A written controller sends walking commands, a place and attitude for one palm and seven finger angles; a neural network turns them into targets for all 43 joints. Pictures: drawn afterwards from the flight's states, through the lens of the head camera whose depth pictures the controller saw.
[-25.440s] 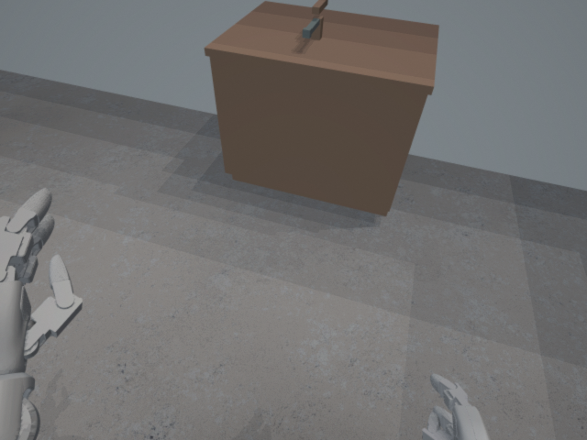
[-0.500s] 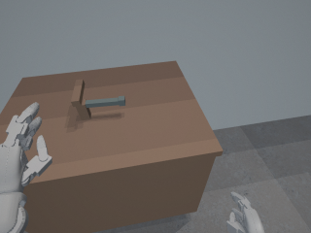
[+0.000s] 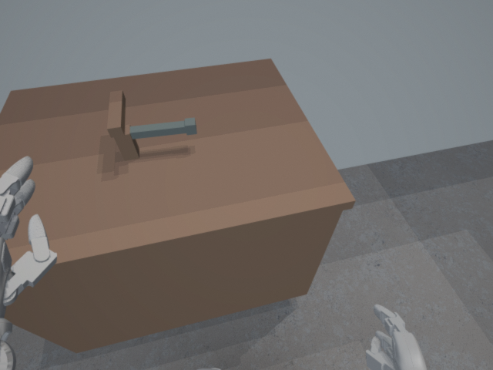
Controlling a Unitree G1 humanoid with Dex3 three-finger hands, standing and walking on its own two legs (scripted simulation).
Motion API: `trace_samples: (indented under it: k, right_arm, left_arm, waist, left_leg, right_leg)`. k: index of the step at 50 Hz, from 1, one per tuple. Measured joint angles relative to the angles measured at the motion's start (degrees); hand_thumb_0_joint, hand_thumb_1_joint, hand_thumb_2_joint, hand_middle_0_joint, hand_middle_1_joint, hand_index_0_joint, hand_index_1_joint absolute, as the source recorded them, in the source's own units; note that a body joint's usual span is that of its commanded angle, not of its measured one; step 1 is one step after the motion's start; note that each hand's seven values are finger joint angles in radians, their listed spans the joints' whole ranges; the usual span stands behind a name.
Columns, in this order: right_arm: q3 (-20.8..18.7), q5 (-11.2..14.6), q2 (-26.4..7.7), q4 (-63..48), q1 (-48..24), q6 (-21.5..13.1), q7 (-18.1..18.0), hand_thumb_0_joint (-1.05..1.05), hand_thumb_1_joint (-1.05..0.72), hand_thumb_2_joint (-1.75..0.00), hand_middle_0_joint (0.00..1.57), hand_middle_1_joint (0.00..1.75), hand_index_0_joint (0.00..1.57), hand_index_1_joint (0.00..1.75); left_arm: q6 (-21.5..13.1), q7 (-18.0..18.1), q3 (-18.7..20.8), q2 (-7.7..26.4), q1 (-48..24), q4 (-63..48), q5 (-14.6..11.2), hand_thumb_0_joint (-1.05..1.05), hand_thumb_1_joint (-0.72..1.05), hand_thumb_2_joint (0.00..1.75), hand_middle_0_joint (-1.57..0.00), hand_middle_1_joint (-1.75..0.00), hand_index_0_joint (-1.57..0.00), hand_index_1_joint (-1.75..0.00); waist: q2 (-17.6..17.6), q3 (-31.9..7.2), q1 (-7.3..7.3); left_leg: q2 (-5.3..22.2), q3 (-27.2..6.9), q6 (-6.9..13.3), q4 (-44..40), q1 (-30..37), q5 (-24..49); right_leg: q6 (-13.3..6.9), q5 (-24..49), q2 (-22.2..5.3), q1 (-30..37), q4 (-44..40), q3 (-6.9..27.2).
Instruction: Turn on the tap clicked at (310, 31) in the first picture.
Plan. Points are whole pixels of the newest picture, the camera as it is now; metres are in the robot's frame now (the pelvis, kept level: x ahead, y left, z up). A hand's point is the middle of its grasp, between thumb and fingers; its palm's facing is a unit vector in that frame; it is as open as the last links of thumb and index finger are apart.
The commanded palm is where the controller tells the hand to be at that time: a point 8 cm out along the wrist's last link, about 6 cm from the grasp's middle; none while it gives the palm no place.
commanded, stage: step back with the hand held close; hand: left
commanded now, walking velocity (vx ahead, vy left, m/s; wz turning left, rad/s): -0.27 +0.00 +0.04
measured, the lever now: (190, 126) +0.62 +0.19 +0.02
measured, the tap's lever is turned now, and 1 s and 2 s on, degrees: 86 86 86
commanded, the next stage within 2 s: stop stepping back and stand still in 0.88 s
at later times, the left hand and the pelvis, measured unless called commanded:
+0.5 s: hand (36, 285) +0.17 +0.24 +0.17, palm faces +0.41 -0.81 -0.42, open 7.4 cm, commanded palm +0.11 +0.27 +0.18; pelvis -0.04 -0.01 -0.01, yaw +1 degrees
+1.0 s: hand out of the picture +0.07 +0.20 +0.17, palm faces +0.38 -0.82 -0.43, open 7.4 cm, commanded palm +0.01 +0.25 +0.18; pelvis -0.15 -0.03 -0.01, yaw +1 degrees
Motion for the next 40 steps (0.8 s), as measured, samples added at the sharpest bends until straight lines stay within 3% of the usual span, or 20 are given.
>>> trace_samples:
  k: [8,16,22,25,29,32,34,36,37,40]
  right_arm:
    - [1.0,-0.5,1.3,0.5,-0.5,-0.8,0.3,0.01,-0.91,-0.89,0.2,0.3,0.2,0.3]
    - [0.5,-0.5,1.1,0.7,-0.8,-0.7,0.7,0.01,-0.91,-0.89,0.2,0.3,0.2,0.3]
    - [0.1,-1.1,1.7,0.8,0.3,-1.6,0.6,0.01,-0.91,-0.89,0.2,0.3,0.2,0.3]
    - [0.3,-1.2,1.7,1.3,-0.3,-1.8,1.0,0.01,-0.91,-0.89,0.2,0.3,0.2,0.3]
    - [0.1,-0.9,2.0,2.1,-0.7,-1.1,1.6,0.01,-0.91,-0.89,0.2,0.3,0.2,0.3]
    - [0.0,-0.9,2.3,2.6,-0.9,0.2,1.9,0.01,-0.91,-0.89,0.2,0.3,0.2,0.3]
    - [0.0,-0.9,2.4,2.2,-1.0,0.6,1.7,0.01,-0.91,-0.89,0.2,0.3,0.2,0.3]
    - [-0.4,-0.8,1.5,1.0,-0.9,0.3,1.3,0.01,-0.91,-0.89,0.2,0.3,0.2,0.3]
    - [-0.9,-0.7,1.9,1.0,-1.4,0.0,1.0,0.01,-0.91,-0.89,0.2,0.3,0.2,0.3]
    - [-1.3,-1.1,3.5,1.6,-2.3,-1.7,1.2,0.01,-0.91,-0.89,0.2,0.3,0.2,0.3]
  left_arm:
    - [0.3,0.8,-1.3,-1.5,-2.0,-0.3,0.8,0.01,0.89,0.9,-0.21,-0.3,-0.21,-0.3]
    - [-0.7,1.2,-0.4,0.3,-0.9,-4.5,0.0,0.01,0.89,0.9,-0.21,-0.3,-0.21,-0.3]
    - [-1.4,1.1,1.8,1.5,-1.7,-3.1,0.9,0.01,0.89,0.9,-0.21,-0.3,-0.21,-0.3]
    - [-1.6,0.9,1.9,0.6,-1.9,-2.7,0.9,0.01,0.89,0.9,-0.21,-0.3,-0.21,-0.3]
    - [-1.4,0.8,-0.5,-0.8,-1.5,-3.6,0.8,0.01,0.9,0.9,-0.21,-0.3,-0.21,-0.3]
    - [-1.0,0.7,-1.9,-1.3,-0.6,-4.9,0.8,0.01,0.89,0.9,-0.21,-0.3,-0.21,-0.3]
    - [-1.1,0.7,-1.6,-0.6,-0.3,-5.6,0.8,0.01,0.89,0.9,-0.21,-0.3,-0.21,-0.3]
    - [-1.3,0.8,-0.8,0.7,-0.3,-6.6,0.6,0.01,0.89,0.9,-0.22,-0.3,-0.21,-0.3]
    - [-1.5,0.8,0.1,1.9,-1.0,-6.6,0.4,0.01,0.89,0.9,-0.22,-0.3,-0.21,-0.3]
    - [-1.5,0.9,3.0,3.6,-1.6,-5.5,-0.6,0.01,0.89,0.9,-0.22,-0.3,-0.21,-0.3]
  waist:
    - [-0.5,0.3,-0.19]
    - [-1.7,0.9,-1.57]
    - [-2.1,0.2,-1.64]
    - [-1.1,0.8,-0.88]
    - [-2.3,0.7,-0.69]
    - [-4.8,0.1,-1.4]
    - [-6.2,-0.2,-2.34]
    - [-5.4,-0.6,-3.26]
    - [-6.2,0.1,-3.37]
    - [-7.4,1.7,-2.12]
  left_leg:
    - [0.2,-0.3,-0.1,2.6,-2.5,-2.0]
    - [0.6,-0.6,-0.1,4.9,-4.4,0.6]
    - [0.2,-1.3,-0.1,2.6,-4.6,2.1]
    - [1.3,-1.7,-0.7,2.1,-4.9,2.8]
    - [0.5,-1.9,-2.5,11.2,-8.1,-9.1]
    - [-0.4,-1.7,-3.0,17.6,-6.8,-13.5]
    - [0.2,-1.4,-2.9,13.1,-3.2,-12.2]
    - [2.2,-2.1,-2.5,4.0,1.0,-4.9]
    - [1.6,-1.9,-3.2,3.6,0.6,-4.5]
    - [1.4,-0.4,-3.6,3.2,0.6,-4.4]
  right_leg:
    - [-0.3,0.5,0.1,-2.0,1.4,-0.5]
    - [-0.2,-0.1,0.4,-3.9,4.4,-0.9]
    - [0.3,-6.6,1.6,-2.5,6.5,2.3]
    - [-0.2,-0.7,2.7,-1.6,3.1,2.2]
    - [-1.0,-0.5,1.9,-2.8,3.0,2.1]
    - [-0.7,0.3,0.1,-3.5,2.6,2.7]
    - [-0.2,0.8,-1.1,-4.6,2.8,2.7]
    - [0.4,0.5,-1.1,-6.9,4.8,1.8]
    - [0.8,-0.9,-1.5,-8.4,7.2,2.3]
    - [1.2,-11.7,-0.1,-11.5,17.4,4.5]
